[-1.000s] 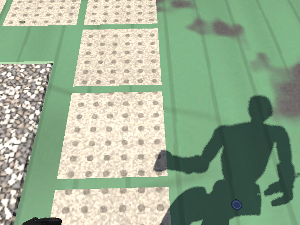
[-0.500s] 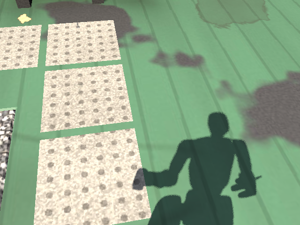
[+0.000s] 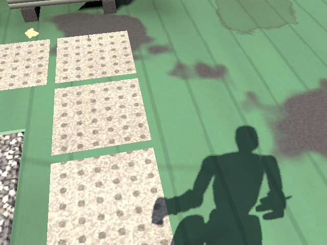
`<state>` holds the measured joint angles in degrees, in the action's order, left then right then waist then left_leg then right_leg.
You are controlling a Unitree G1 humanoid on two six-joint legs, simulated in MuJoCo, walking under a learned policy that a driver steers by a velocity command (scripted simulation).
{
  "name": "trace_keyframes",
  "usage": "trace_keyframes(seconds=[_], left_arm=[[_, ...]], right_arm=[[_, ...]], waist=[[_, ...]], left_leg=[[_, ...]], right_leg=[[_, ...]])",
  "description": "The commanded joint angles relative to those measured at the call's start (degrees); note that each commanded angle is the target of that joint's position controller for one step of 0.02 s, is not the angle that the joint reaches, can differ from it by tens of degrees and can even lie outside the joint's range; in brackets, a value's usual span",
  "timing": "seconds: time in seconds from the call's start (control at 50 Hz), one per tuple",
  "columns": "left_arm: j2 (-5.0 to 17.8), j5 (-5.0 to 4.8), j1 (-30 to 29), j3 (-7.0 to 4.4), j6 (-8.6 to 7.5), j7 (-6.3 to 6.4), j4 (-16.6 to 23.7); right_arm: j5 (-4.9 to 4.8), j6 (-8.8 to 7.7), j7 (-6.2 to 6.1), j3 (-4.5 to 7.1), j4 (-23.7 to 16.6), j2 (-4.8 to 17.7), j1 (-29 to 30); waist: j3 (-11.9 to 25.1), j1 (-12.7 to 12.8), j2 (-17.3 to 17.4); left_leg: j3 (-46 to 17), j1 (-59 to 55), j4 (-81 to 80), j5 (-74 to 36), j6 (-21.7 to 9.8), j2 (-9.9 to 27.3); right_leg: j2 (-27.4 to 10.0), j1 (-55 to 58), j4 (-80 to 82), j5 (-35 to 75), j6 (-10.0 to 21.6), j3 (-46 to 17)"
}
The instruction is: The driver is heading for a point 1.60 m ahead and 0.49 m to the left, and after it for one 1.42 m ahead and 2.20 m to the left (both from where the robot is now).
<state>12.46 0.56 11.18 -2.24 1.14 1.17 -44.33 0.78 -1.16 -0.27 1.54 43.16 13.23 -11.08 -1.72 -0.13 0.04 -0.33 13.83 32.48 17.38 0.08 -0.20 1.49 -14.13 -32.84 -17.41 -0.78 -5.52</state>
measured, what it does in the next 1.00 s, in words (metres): walks ahead, turning left: left foot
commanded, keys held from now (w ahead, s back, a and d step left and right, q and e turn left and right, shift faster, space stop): no key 0.24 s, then w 0.16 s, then w+q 0.60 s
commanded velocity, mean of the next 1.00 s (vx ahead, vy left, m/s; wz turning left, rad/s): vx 0.27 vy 0.00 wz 0.22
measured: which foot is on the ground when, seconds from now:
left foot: down 0.00-0.48, up 0.50-0.92, down 0.94-1.00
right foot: down 0.00-0.96, up 0.98-1.00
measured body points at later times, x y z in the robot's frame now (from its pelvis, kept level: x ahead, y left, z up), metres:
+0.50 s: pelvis +0.04 -0.01 +0.00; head +0.04 -0.03 +0.45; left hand +0.10 +0.25 -0.12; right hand +0.08 -0.28 -0.14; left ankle +0.00 +0.12 -0.73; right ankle +0.02 -0.12 -0.73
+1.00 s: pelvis +0.26 +0.06 -0.02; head +0.30 +0.07 +0.42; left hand +0.16 +0.31 -0.16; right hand +0.54 -0.11 -0.11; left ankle +0.34 +0.15 -0.73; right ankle +0.07 -0.13 -0.65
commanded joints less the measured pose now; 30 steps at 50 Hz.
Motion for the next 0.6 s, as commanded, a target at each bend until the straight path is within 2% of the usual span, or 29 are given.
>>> trace_keyframes(seconds=[0.02,0.24,0.26,0.3,0.32,0.36,0.38,0.4,0.42,0.44,0.46,0.48,0.5,0.52,0.54,0.56,0.6], left_arm=[[6.21,-0.04,-0.53,-1.58,-0.72,0.45,2.68],[5.52,-0.20,0.36,-1.67,-0.72,1.10,-2.13],[4.96,-0.20,1.47,-1.56,-0.64,1.15,-3.20],[5.73,-0.87,2.25,-1.96,-0.72,1.33,-4.21],[5.70,-1.09,1.61,-1.96,-1.27,1.32,-3.88],[3.69,-1.85,-0.65,-1.56,-3.44,0.73,-2.80],[3.93,-2.02,-2.16,-1.59,-4.39,0.35,-2.43],[4.33,-2.20,-2.23,-1.79,-5.08,-0.06,-2.48],[4.08,-2.25,-1.37,-1.78,-5.72,-0.47,-2.85],[3.77,-2.24,1.75,-1.87,-6.33,-0.83,-4.24],[4.01,-2.02,6.63,-2.38,-6.69,-0.99,-6.90],[5.65,-1.43,11.71,-3.19,-6.68,-0.93,-9.24],[9.33,-0.96,19.18,-4.20,-6.79,-0.45,-10.66],[14.54,-0.46,22.59,-5.23,-7.17,-1.02,-11.00],[9.98,-0.17,18.52,-3.85,-7.72,-0.80,-9.89],[7.10,-0.49,14.59,-2.98,-8.02,-0.61,-8.57],[6.48,-0.95,10.44,-2.50,-7.94,-0.74,-7.74]], right_arm=[[-0.07,-0.81,-0.32,1.44,-2.87,5.60,0.60],[-0.27,-0.89,-0.85,1.43,1.33,5.22,-1.02],[-0.23,-0.78,-0.91,1.35,2.28,4.86,-2.06],[-1.01,-0.34,-1.32,2.17,3.12,7.16,-3.00],[-1.36,-0.40,-1.55,2.38,3.30,7.93,-3.99],[-1.82,-1.26,-1.66,3.09,4.51,10.32,-7.64],[-1.89,-1.64,-1.71,3.46,4.78,11.27,-7.79],[-1.71,-1.96,-1.69,3.49,4.67,11.39,-6.97],[-1.97,-2.09,-1.40,3.31,4.29,10.97,-5.36],[-2.70,-1.80,-1.07,3.08,3.57,10.45,-2.11],[-3.12,-1.33,-0.90,2.94,3.13,9.94,0.15],[-2.94,-1.32,-0.92,2.47,2.54,7.96,1.66],[-2.71,-1.79,-0.69,1.20,1.00,3.29,3.94],[-3.59,-2.78,-1.11,1.44,-1.48,3.79,4.27],[-4.14,-3.34,-1.04,2.39,-0.32,7.18,2.16],[-4.39,-3.52,-0.49,2.59,1.03,7.26,-0.44],[-3.30,-3.47,-0.08,2.81,2.07,6.57,-0.59]], waist=[[2.65,0.07,-0.22],[1.42,0.14,-0.21],[2.50,0.18,0.07],[-0.56,-0.19,2.27],[-2.95,-0.74,3.90],[-5.37,-1.71,9.68],[-7.01,-2.08,10.26],[-7.09,-1.56,9.90],[-6.65,-0.47,9.59],[-5.64,1.99,8.97],[-4.03,4.56,8.01],[-1.82,6.42,5.04],[1.07,8.89,-6.55],[0.34,9.11,-16.82],[-2.45,6.63,-9.69],[-4.00,4.29,-7.15],[-4.69,2.78,-5.49]], left_leg=[[-2.90,-0.24,-5.46,-8.40,-1.07,2.63],[-2.89,0.25,-7.10,-6.63,-1.27,2.39],[-2.60,-0.11,-7.90,-1.03,-1.46,1.97],[-4.55,1.63,-9.75,17.57,-3.83,2.13],[-8.61,2.31,-12.38,25.28,-5.97,4.66],[-22.79,-0.24,-20.32,33.74,-11.70,14.45],[-27.78,1.33,-22.68,32.55,-13.99,17.94],[-28.45,1.79,-23.15,29.47,-14.48,18.84],[-26.63,2.82,-22.59,25.42,-13.76,17.74],[-21.95,5.98,-21.28,21.28,-11.84,14.76],[-17.03,10.37,-18.47,16.83,-9.57,10.64],[-12.66,14.82,-11.55,11.40,-7.01,6.66],[-4.59,22.95,6.27,7.97,-3.11,-0.01],[-4.16,32.02,19.57,14.59,-2.36,-3.58],[-9.57,35.42,28.67,13.55,-3.22,-0.11],[-10.89,37.07,31.25,7.61,-4.40,1.51],[-10.24,37.62,30.13,-1.11,-4.72,3.61]], right_leg=[[-2.87,0.93,5.10,11.15,1.64,-2.83],[-2.49,1.88,5.91,10.82,0.92,-2.01],[-1.78,2.37,6.15,5.83,0.98,-1.19],[0.90,-2.40,3.46,-11.60,1.99,1.73],[1.17,-6.40,1.38,-16.03,2.43,2.63],[1.11,-12.71,-7.55,-10.51,2.42,6.48],[-0.95,-13.43,-10.40,-7.90,2.93,5.47],[-2.19,-13.25,-11.17,-8.63,3.77,4.67],[-2.46,-10.27,-7.45,-10.02,4.66,4.82],[-1.92,-2.34,0.65,-7.52,5.49,5.93],[-0.33,8.32,7.53,0.68,5.29,7.42],[-1.79,16.75,8.65,3.97,4.64,4.56],[-12.63,24.85,16.39,-5.98,7.32,-10.99],[-23.69,25.95,23.06,-11.95,14.53,-30.54],[-24.96,23.22,23.03,-13.81,15.89,-29.87],[-22.54,22.67,23.20,-12.84,13.37,-23.81],[-19.27,21.85,24.55,-1.05,9.25,-12.67]])
Velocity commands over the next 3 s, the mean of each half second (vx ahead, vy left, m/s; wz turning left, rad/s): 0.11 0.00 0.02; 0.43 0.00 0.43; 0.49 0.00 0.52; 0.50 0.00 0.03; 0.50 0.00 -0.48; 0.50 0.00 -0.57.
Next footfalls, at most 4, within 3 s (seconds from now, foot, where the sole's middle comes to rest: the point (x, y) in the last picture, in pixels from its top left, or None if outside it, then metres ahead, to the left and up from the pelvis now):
0.94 left None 0.38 0.16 -0.77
1.44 right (146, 198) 0.72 0.11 -0.77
1.96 left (69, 184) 0.79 0.47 -0.77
2.48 right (105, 125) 1.16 0.35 -0.77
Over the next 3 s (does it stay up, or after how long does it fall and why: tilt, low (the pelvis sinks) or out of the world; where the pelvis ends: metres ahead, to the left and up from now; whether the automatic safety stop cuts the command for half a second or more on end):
stays up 1.26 0.47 -0.01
